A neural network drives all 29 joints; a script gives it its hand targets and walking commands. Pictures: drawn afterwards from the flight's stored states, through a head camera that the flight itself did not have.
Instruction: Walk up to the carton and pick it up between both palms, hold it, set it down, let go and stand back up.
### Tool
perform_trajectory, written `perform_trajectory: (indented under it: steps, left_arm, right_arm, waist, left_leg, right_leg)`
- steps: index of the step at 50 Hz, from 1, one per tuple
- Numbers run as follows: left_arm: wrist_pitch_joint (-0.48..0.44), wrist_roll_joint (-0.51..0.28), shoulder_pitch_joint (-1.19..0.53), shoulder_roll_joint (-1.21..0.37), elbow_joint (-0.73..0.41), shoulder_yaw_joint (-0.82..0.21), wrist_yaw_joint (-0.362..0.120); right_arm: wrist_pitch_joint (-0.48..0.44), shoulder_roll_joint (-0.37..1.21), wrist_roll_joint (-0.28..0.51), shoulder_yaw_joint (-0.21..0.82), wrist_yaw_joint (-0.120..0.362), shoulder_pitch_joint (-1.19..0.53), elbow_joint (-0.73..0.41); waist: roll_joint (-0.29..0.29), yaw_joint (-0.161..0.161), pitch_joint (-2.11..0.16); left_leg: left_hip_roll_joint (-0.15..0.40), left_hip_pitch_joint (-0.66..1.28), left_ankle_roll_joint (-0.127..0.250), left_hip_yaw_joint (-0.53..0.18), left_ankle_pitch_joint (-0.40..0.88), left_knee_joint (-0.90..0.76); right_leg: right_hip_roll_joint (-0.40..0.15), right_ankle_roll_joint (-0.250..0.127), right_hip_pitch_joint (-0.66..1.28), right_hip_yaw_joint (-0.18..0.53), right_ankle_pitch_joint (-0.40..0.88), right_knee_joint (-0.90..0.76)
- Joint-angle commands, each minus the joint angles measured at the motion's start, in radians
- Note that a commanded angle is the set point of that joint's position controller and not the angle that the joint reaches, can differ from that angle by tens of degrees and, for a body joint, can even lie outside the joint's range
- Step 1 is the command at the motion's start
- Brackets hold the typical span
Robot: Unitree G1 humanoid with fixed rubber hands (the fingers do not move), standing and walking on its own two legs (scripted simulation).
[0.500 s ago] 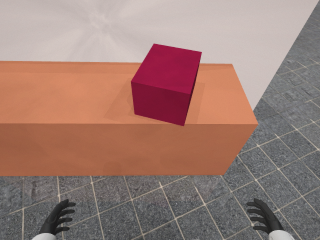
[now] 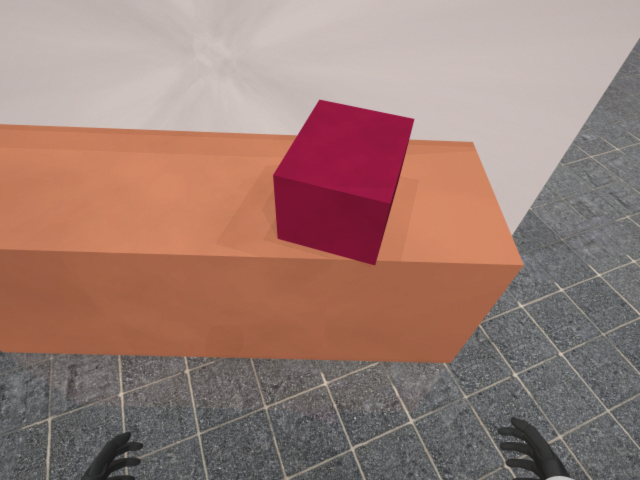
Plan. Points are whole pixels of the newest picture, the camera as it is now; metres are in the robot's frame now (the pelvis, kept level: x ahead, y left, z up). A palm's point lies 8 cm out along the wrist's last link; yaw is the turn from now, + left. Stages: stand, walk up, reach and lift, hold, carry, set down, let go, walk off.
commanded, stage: stand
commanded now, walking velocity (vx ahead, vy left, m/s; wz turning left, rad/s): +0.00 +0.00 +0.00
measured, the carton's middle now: (346, 178) +0.73 -0.07 -0.12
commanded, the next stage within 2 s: none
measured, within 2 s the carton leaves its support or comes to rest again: neither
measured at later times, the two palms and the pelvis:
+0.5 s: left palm out of the picture +0.08 +0.30 -0.11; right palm out of the picture +0.10 -0.28 -0.09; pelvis -0.01 +0.01 +0.01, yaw +0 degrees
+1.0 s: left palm out of the picture +0.04 +0.31 -0.11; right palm out of the picture +0.07 -0.28 -0.10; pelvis -0.02 +0.01 +0.01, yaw +1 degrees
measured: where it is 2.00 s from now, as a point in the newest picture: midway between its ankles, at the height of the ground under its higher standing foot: outside the picture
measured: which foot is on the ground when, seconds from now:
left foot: down 0.00-1.00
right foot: down 0.00-1.00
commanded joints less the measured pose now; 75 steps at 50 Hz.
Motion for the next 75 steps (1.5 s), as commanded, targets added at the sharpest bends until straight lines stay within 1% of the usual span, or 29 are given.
perform_trajectory:
  steps: [1,2,6,10,14,16,19,20,23,26,27,29,34,35,36,37,40,43,49,51,52,55,56,58,59,62,65,68,75]
  left_arm:
    - [-0.015,0.002,-0.029,0.192,-0.037,0.045,0.006]
    - [-0.018,-0.002,-0.037,0.181,-0.04,0.041,0.006]
    - [-0.027,0.0,-0.044,0.177,-0.007,0.038,0.008]
    - [-0.017,-0.005,-0.03,0.189,0.038,0.037,0.01]
    - [-0.031,-0.003,-0.056,0.157,0.059,0.029,0.011]
    - [-0.031,-0.003,-0.035,0.19,0.09,0.037,0.013]
    - [-0.025,0.002,-0.026,0.194,0.118,0.039,0.016]
    - [-0.021,-0.005,-0.044,0.166,0.11,0.032,0.013]
    - [-0.025,0.0,-0.058,0.169,0.13,0.034,0.018]
    - [-0.03,-0.002,-0.02,0.171,0.154,0.032,0.016]
    - [-0.028,-0.002,-0.031,0.155,0.153,0.023,0.011]
    - [-0.027,-0.004,-0.011,0.196,0.172,0.042,0.016]
    - [-0.026,0.001,-0.028,0.17,0.172,0.039,0.014]
    - [-0.027,0.003,-0.041,0.172,0.171,0.032,0.017]
    - [-0.026,0.0,-0.02,0.173,0.182,0.035,0.015]
    - [-0.03,-0.003,-0.014,0.182,0.18,0.04,0.015]
    - [-0.027,0.001,-0.031,0.18,0.178,0.037,0.012]
    - [-0.031,0.003,-0.016,0.19,0.191,0.04,0.016]
    - [-0.019,-0.004,-0.003,0.168,0.194,0.035,0.015]
    - [-0.023,-0.004,-0.004,0.18,0.201,0.041,0.011]
    - [-0.021,-0.008,0.027,0.154,0.206,0.036,0.012]
    - [-0.03,-0.002,0.029,0.189,0.213,0.036,0.017]
    - [-0.027,0.0,-0.003,0.186,0.202,0.041,0.016]
    - [-0.025,-0.008,0.016,0.168,0.206,0.033,0.011]
    - [-0.026,-0.002,0.011,0.18,0.209,0.037,0.011]
    - [-0.026,0.001,-0.023,0.157,0.193,0.033,0.008]
    - [-0.027,-0.001,0.01,0.186,0.21,0.036,0.015]
    - [-0.024,-0.005,-0.006,0.169,0.198,0.037,0.013]
    - [-0.026,-0.004,0.0,0.174,0.216,0.038,0.004]
  right_arm:
    - [-0.02,-0.172,0.015,-0.036,-0.003,-0.041,-0.052]
    - [-0.019,-0.178,0.008,-0.038,-0.005,-0.055,-0.05]
    - [-0.015,-0.209,0.006,-0.046,-0.006,-0.042,-0.003]
    - [-0.021,-0.171,0.009,-0.029,-0.005,-0.061,0.031]
    - [-0.022,-0.199,0.0,-0.043,-0.016,-0.078,0.06]
    - [-0.025,-0.173,0.01,-0.034,-0.006,-0.073,0.069]
    - [-0.03,-0.172,0.017,-0.03,-0.009,-0.044,0.086]
    - [-0.03,-0.182,0.01,-0.038,-0.013,-0.079,0.086]
    - [-0.026,-0.171,0.003,-0.038,-0.014,-0.075,0.101]
    - [-0.028,-0.189,0.01,-0.04,-0.011,-0.043,0.12]
    - [-0.032,-0.17,0.008,-0.037,-0.016,-0.034,0.124]
    - [-0.031,-0.17,0.009,-0.036,-0.013,-0.057,0.119]
    - [-0.03,-0.195,0.007,-0.043,-0.012,-0.081,0.115]
    - [-0.025,-0.177,0.015,-0.044,-0.014,-0.046,0.129]
    - [-0.027,-0.181,0.014,-0.043,-0.012,-0.01,0.138]
    - [-0.024,-0.188,0.007,-0.041,-0.012,-0.029,0.141]
    - [-0.036,-0.196,0.013,-0.042,-0.016,0.006,0.145]
    - [-0.026,-0.168,0.011,-0.039,-0.016,-0.018,0.146]
    - [-0.026,-0.177,0.009,-0.032,-0.015,-0.01,0.148]
    - [-0.029,-0.16,0.012,-0.031,-0.014,0.008,0.158]
    - [-0.023,-0.188,0.005,-0.037,-0.014,0.006,0.159]
    - [-0.027,-0.196,0.012,-0.039,-0.017,0.004,0.155]
    - [-0.031,-0.191,0.012,-0.035,-0.017,0.012,0.146]
    - [-0.029,-0.213,0.01,-0.043,-0.018,-0.006,0.15]
    - [-0.028,-0.19,0.01,-0.042,-0.015,0.033,0.161]
    - [-0.024,-0.2,0.012,-0.042,-0.017,0.003,0.147]
    - [-0.025,-0.197,0.007,-0.044,-0.015,-0.002,0.154]
    - [-0.025,-0.181,0.011,-0.037,-0.014,-0.013,0.151]
    - [-0.032,-0.168,0.012,-0.031,-0.016,0.05,0.167]
  waist:
    - [0.04,0.001,-0.122]
    - [-0.007,0.003,-0.087]
    - [0.068,-0.001,-0.16]
    - [0.001,0.012,-0.094]
    - [0.057,0.001,-0.112]
    - [0.057,0.017,-0.117]
    - [0.027,0.002,-0.153]
    - [0.059,0.011,-0.112]
    - [0.019,0.007,-0.097]
    - [0.066,0.0,-0.113]
    - [0.014,0.004,-0.085]
    - [0.021,0.01,-0.095]
    - [0.069,0.028,-0.111]
    - [0.059,-0.003,-0.076]
    - [0.013,0.005,-0.088]
    - [0.035,0.008,-0.08]
    - [-0.017,0.003,-0.071]
    - [0.052,0.002,-0.093]
    - [0.043,0.015,-0.076]
    - [-0.003,0.007,-0.085]
    - [0.047,0.02,-0.072]
    - [0.021,0.007,-0.076]
    - [0.054,0.01,-0.073]
    - [0.016,0.019,-0.066]
    - [-0.009,-0.001,-0.072]
    - [0.048,0.007,-0.04]
    - [0.013,0.007,-0.059]
    - [0.035,0.025,-0.1]
    - [0.016,-0.003,-0.058]
  left_leg:
    - [0.1,0.026,0.016,-0.081,0.387,-0.107]
    - [0.101,-0.001,0.021,-0.089,0.381,-0.113]
    - [0.103,0.054,0.016,-0.08,0.408,-0.125]
    - [0.113,0.025,0.015,-0.094,0.408,-0.165]
    - [0.118,0.021,0.022,-0.09,0.395,-0.193]
    - [0.118,0.038,0.006,-0.093,0.378,-0.206]
    - [0.116,0.056,0.009,-0.085,0.388,-0.197]
    - [0.114,0.033,0.013,-0.086,0.4,-0.204]
    - [0.117,0.044,0.012,-0.087,0.386,-0.218]
    - [0.116,0.039,0.018,-0.084,0.383,-0.223]
    - [0.12,0.04,0.013,-0.102,0.385,-0.233]
    - [0.126,0.028,0.01,-0.104,0.364,-0.24]
    - [0.111,0.016,0.01,-0.091,0.331,-0.237]
    - [0.112,0.029,0.007,-0.091,0.336,-0.241]
    - [0.111,0.029,0.007,-0.089,0.323,-0.248]
    - [0.115,0.007,0.011,-0.098,0.327,-0.25]
    - [0.116,0.037,0.012,-0.11,0.367,-0.244]
    - [0.118,0.044,0.009,-0.094,0.368,-0.245]
    - [0.121,-0.007,0.015,-0.101,0.25,-0.269]
    - [0.123,0.002,0.012,-0.112,0.24,-0.274]
    - [0.111,-0.001,0.017,-0.1,0.206,-0.272]
    - [0.12,0.019,0.012,-0.109,0.275,-0.261]
    - [0.117,-0.004,0.013,-0.112,0.298,-0.255]
    - [0.124,0.002,0.023,-0.111,0.279,-0.255]
    - [0.119,0.016,0.016,-0.108,0.284,-0.255]
    - [0.114,0.008,0.011,-0.111,0.263,-0.268]
    - [0.116,-0.019,0.017,-0.116,0.209,-0.281]
    - [0.117,-0.01,0.014,-0.107,0.235,-0.273]
    - [0.114,0.022,0.003,-0.094,0.275,-0.256]
  right_leg:
    - [-0.098,-0.048,0.021,0.07,0.347,-0.095]
    - [-0.095,-0.038,0.007,0.06,0.336,-0.106]
    - [-0.106,-0.045,0.036,0.07,0.359,-0.12]
    - [-0.097,-0.032,0.033,0.051,0.321,-0.145]
    - [-0.11,-0.03,0.057,0.065,0.308,-0.16]
    - [-0.106,-0.036,0.052,0.06,0.28,-0.159]
    - [-0.11,-0.029,0.084,0.059,0.327,-0.179]
    - [-0.112,-0.025,0.06,0.048,0.301,-0.177]
    - [-0.111,-0.025,0.033,0.051,0.291,-0.184]
    - [-0.119,-0.022,0.06,0.064,0.313,-0.197]
    - [-0.115,-0.02,0.036,0.046,0.272,-0.2]
    - [-0.117,-0.025,0.048,0.055,0.273,-0.203]
    - [-0.118,-0.026,0.056,0.047,0.234,-0.209]
    - [-0.119,-0.034,0.023,0.062,0.266,-0.21]
    - [-0.122,-0.033,0.037,0.065,0.245,-0.209]
    - [-0.121,-0.031,0.052,0.062,0.244,-0.21]
    - [-0.122,-0.029,0.023,0.053,0.262,-0.204]
    - [-0.121,-0.026,0.034,0.06,0.264,-0.218]
    - [-0.123,-0.025,0.051,0.055,0.216,-0.213]
    - [-0.116,-0.026,0.038,0.047,0.204,-0.224]
    - [-0.122,-0.031,0.033,0.064,0.181,-0.223]
    - [-0.124,-0.03,0.018,0.065,0.229,-0.228]
    - [-0.126,-0.031,0.036,0.061,0.224,-0.216]
    - [-0.121,-0.028,0.038,0.054,0.212,-0.224]
    - [-0.121,-0.028,0.019,0.053,0.214,-0.228]
    - [-0.118,-0.035,-0.013,0.06,0.174,-0.238]
    - [-0.118,-0.034,0.037,0.058,0.174,-0.231]
    - [-0.123,-0.035,0.054,0.06,0.183,-0.224]
    - [-0.122,-0.034,-0.004,0.061,0.21,-0.23]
